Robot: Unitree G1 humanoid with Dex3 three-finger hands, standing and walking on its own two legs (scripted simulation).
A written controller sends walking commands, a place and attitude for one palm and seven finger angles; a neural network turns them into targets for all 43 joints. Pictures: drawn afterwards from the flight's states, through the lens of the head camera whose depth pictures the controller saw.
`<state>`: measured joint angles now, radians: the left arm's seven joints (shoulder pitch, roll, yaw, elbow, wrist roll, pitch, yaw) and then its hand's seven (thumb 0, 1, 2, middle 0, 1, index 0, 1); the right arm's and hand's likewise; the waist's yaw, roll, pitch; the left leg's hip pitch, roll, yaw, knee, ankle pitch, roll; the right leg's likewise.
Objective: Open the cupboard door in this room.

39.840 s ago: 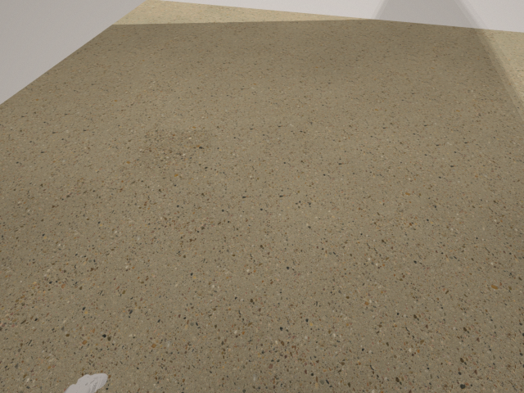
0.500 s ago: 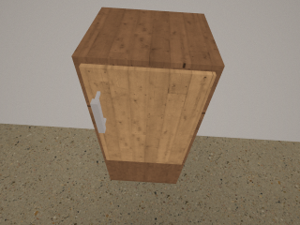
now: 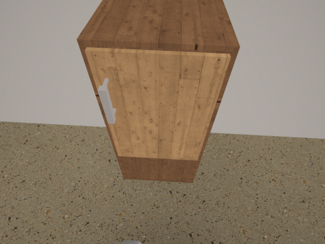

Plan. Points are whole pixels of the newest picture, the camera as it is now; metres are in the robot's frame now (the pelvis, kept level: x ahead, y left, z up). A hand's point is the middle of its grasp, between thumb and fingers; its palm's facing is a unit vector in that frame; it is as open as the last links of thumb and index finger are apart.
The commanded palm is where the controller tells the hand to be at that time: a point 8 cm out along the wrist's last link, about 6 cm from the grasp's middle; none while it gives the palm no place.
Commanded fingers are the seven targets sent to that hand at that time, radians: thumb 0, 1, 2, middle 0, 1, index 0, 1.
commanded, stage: come to a stop and stand still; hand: left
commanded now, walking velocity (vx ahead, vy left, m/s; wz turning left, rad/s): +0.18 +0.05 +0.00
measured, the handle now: (109, 101) +0.53 +0.21 +0.00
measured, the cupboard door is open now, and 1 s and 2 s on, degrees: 0 0 0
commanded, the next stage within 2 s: look again from close up in 1.40 s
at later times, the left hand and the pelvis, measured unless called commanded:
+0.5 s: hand out of the picture -0.03 +0.18 -0.16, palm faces +0.00 -0.98 -0.21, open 7.4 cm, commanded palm none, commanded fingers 0.00 0.90 0.90 -0.20 -0.30 -0.20 -0.30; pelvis +0.00 +0.01 +0.00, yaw +0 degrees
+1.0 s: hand out of the picture +0.06 +0.16 -0.16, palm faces +0.00 -0.97 -0.23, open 7.3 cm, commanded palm none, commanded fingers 0.00 0.90 0.90 -0.20 -0.30 -0.20 -0.30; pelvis +0.03 -0.02 +0.01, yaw -1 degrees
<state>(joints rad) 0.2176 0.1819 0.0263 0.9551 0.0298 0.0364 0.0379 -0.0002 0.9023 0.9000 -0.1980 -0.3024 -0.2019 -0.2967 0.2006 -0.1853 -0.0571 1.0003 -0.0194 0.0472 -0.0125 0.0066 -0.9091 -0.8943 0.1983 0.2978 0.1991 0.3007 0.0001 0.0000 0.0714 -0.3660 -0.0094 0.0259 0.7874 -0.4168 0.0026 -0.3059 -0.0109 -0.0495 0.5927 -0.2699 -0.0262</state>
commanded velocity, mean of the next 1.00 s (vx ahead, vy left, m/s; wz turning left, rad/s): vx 0.02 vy -0.01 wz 0.00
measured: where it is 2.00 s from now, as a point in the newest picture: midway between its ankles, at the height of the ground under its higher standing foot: outside the picture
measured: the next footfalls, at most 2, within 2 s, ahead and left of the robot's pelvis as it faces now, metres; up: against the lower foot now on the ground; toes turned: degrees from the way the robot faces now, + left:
none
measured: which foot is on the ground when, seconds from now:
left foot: down 0.00-1.00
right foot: down 0.00-1.00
